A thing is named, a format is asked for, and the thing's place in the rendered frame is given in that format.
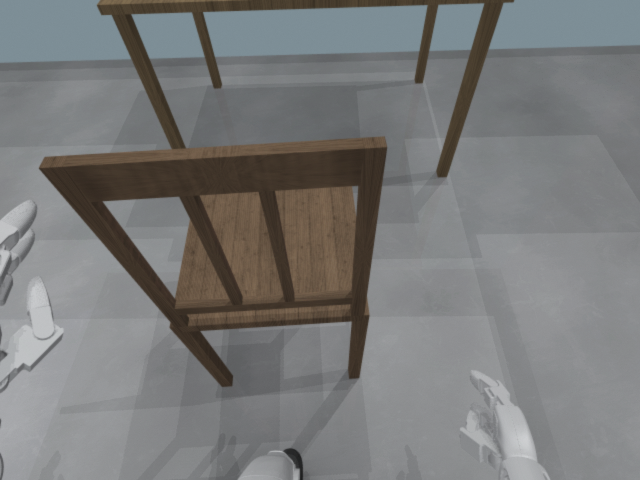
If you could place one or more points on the left robot hand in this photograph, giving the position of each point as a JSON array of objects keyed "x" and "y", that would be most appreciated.
[{"x": 30, "y": 344}]

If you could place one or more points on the left robot thigh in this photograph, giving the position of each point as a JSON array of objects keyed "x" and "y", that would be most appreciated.
[{"x": 271, "y": 467}]

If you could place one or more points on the left robot foot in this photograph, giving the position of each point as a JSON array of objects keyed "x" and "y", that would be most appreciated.
[{"x": 296, "y": 458}]

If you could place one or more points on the right robot hand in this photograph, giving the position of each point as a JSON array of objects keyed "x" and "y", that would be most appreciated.
[{"x": 506, "y": 432}]

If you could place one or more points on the table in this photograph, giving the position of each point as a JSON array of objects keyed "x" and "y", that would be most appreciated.
[{"x": 121, "y": 11}]

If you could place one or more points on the chair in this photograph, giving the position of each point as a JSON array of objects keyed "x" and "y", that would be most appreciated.
[{"x": 273, "y": 237}]

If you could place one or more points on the robot right forearm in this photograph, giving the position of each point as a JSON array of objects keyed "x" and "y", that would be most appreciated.
[{"x": 521, "y": 468}]

